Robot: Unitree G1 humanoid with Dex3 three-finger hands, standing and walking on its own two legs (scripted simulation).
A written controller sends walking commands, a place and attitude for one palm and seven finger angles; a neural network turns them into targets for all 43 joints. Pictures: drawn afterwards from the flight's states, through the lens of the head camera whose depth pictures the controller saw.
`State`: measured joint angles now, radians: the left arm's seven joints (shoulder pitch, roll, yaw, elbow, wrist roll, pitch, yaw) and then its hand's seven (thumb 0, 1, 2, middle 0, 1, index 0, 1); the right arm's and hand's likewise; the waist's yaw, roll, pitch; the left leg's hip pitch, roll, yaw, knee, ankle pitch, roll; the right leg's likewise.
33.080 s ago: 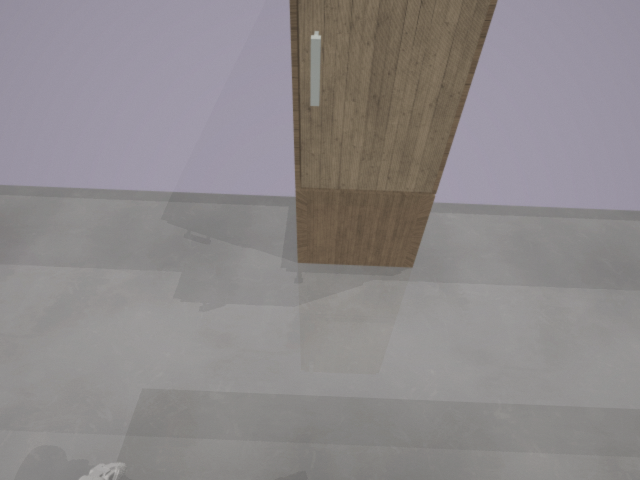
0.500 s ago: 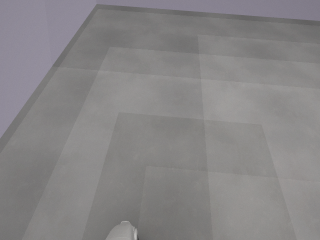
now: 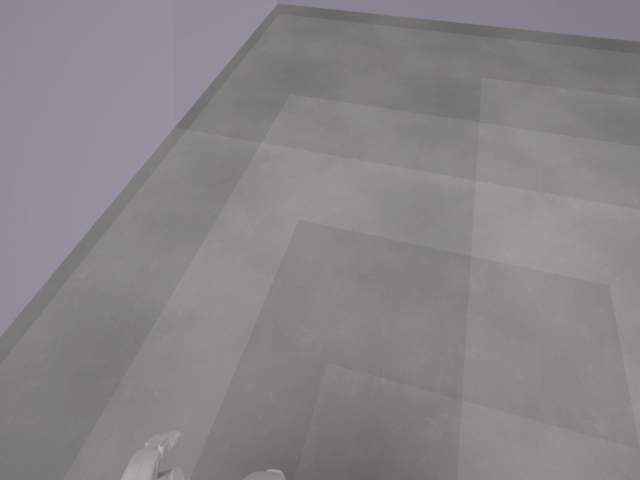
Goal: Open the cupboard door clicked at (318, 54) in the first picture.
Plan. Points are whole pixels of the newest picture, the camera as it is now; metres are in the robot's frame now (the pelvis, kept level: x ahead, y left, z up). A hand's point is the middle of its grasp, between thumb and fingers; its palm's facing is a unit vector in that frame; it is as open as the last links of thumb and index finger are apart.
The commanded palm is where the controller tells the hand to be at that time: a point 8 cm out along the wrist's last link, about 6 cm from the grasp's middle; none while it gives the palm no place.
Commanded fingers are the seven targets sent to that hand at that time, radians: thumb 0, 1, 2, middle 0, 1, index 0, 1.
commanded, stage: turn to face it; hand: left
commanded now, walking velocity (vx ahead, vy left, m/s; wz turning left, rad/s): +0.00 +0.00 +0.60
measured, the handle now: out of the picture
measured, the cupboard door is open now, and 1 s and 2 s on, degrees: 41 41 41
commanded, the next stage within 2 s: none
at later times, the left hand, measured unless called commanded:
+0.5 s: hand out of the picture +0.03 +0.23 -0.17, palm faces +0.36 -0.89 -0.27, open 7.4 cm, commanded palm none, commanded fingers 0.00 0.90 0.90 -0.20 -0.30 -0.20 -0.30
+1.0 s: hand out of the picture +0.01 +0.14 -0.15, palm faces +0.63 -0.74 -0.23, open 7.3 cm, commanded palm none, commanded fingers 0.00 0.90 0.90 -0.20 -0.30 -0.20 -0.30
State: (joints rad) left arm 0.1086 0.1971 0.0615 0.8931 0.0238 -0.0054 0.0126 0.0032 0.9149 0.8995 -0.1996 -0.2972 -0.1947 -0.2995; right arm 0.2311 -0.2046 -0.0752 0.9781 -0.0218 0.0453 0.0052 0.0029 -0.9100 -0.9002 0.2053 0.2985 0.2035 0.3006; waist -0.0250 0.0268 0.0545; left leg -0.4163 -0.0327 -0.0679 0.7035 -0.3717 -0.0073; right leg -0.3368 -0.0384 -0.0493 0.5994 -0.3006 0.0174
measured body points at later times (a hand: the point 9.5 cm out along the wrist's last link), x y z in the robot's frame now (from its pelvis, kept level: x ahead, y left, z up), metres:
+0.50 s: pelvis +0.05 +0.00 +0.00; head +0.10 +0.03 +0.45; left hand +0.01 +0.28 -0.15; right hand +0.25 -0.21 -0.12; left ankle +0.02 +0.11 -0.73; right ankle +0.07 -0.15 -0.66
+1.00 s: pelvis +0.08 -0.05 +0.01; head +0.12 -0.01 +0.46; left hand -0.02 +0.18 -0.13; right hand +0.32 -0.19 -0.13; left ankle -0.01 +0.04 -0.69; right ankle +0.13 -0.13 -0.73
